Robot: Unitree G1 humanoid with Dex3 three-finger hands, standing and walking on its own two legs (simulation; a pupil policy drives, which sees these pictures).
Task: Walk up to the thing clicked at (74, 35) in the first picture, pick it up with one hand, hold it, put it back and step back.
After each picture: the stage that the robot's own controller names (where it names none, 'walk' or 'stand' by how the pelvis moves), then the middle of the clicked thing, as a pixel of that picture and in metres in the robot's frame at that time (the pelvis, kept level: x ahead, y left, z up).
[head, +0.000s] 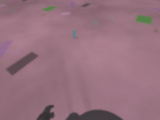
stand; (74, 33) +1.94 +0.56 -0.65
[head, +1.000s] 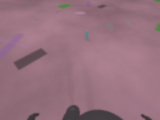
walk; (86, 35) +1.86 +0.24 -0.62
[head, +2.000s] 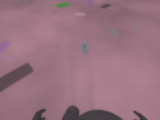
walk; (84, 46) +1.32 +0.20 -0.64
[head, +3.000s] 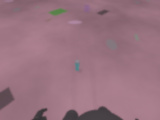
walk; (77, 65) +0.86 +0.23 -0.65
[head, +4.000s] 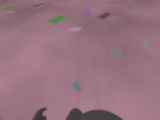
walk; (75, 84) +0.54 +0.26 -0.63
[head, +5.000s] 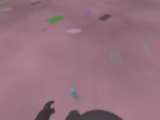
stand; (73, 92) +0.40 +0.24 -0.64
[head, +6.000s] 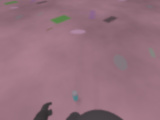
stand; (75, 96) +0.37 +0.19 -0.64
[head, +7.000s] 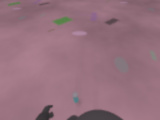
stand; (75, 97) +0.36 +0.19 -0.66
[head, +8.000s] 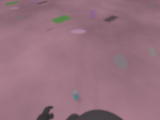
stand; (75, 95) +0.38 +0.20 -0.66
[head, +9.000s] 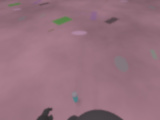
stand; (75, 97) +0.37 +0.20 -0.66
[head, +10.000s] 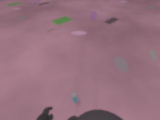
stand; (74, 97) +0.36 +0.20 -0.66
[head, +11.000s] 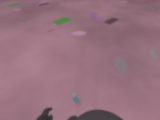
go down; (74, 97) +0.37 +0.21 -0.66
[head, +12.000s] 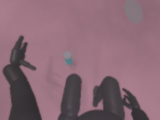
go down; (68, 58) +0.45 +0.20 -0.32
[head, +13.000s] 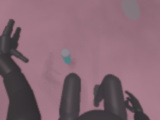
go down; (66, 57) +0.47 +0.19 -0.28
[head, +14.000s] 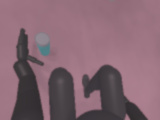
close in; (44, 46) +0.47 +0.24 -0.18
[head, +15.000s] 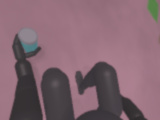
close; (30, 44) +0.46 +0.25 -0.17
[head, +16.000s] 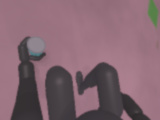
lift; (36, 49) +0.42 +0.24 -0.18
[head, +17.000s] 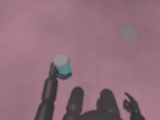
lift; (64, 68) +0.33 +0.18 +0.02
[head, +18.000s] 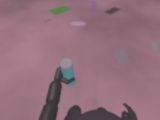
hold; (68, 74) +0.31 +0.17 +0.03
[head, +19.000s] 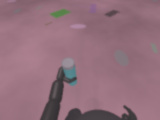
hold; (70, 73) +0.32 +0.16 +0.03
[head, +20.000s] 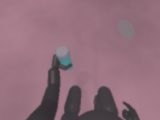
crouch; (65, 60) +0.40 +0.18 -0.03
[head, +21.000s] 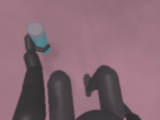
lower; (41, 41) +0.49 +0.23 -0.13
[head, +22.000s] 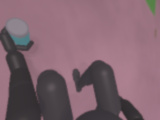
lower; (21, 38) +0.48 +0.26 -0.18
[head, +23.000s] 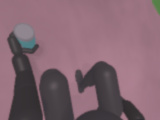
lower; (28, 41) +0.47 +0.26 -0.18
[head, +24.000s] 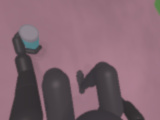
lower; (31, 42) +0.46 +0.25 -0.18
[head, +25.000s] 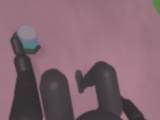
lower; (30, 42) +0.47 +0.25 -0.18
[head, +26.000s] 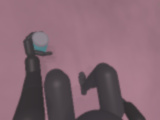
open; (40, 46) +0.46 +0.22 -0.19
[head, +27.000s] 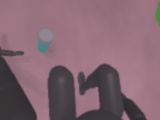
stand; (44, 42) +0.46 +0.23 -0.19
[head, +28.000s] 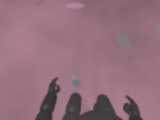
stand; (74, 80) +0.41 +0.17 -0.51
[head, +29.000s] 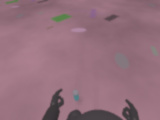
stand; (76, 95) +0.38 +0.17 -0.60
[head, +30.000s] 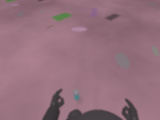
stand; (76, 95) +0.38 +0.17 -0.60
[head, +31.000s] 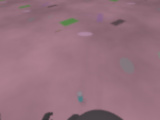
stand; (80, 96) +0.39 +0.16 -0.65
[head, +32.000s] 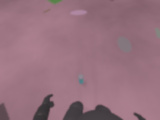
walk; (81, 79) +0.46 +0.13 -0.63
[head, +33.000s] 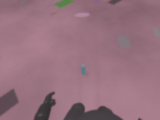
walk; (83, 69) +0.68 +0.15 -0.63
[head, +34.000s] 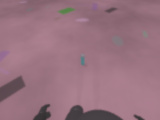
stand; (82, 59) +0.99 +0.21 -0.63
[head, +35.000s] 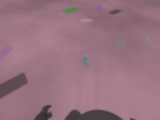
stand; (85, 60) +1.01 +0.15 -0.65
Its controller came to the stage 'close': yes
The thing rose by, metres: 0.69
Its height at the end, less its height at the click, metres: +0.00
